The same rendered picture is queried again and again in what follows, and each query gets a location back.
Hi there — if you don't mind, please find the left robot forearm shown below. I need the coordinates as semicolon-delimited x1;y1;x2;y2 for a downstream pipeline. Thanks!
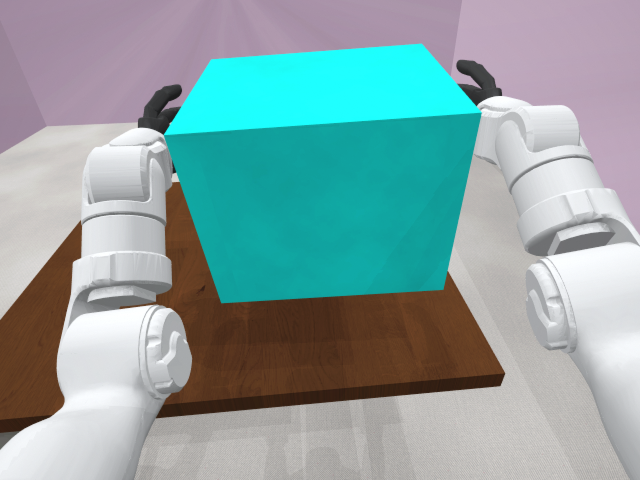
57;128;173;396

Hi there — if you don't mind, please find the robot left upper arm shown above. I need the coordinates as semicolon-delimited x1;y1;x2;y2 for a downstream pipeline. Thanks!
0;305;192;480

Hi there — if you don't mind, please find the robot left hand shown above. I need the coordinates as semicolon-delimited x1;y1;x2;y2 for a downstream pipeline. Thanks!
138;84;182;174

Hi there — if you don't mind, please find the carton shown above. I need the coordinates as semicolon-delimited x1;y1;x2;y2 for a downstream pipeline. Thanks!
164;44;482;303

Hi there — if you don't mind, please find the robot right upper arm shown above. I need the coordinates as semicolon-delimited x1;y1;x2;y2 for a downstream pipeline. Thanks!
526;242;640;480

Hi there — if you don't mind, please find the right robot forearm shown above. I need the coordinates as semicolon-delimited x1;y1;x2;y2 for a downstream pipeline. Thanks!
473;96;640;256

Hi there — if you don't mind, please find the table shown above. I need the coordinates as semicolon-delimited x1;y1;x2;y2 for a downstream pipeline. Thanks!
0;182;505;450

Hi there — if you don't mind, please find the robot right hand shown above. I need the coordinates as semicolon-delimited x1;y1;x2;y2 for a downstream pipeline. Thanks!
456;60;502;106

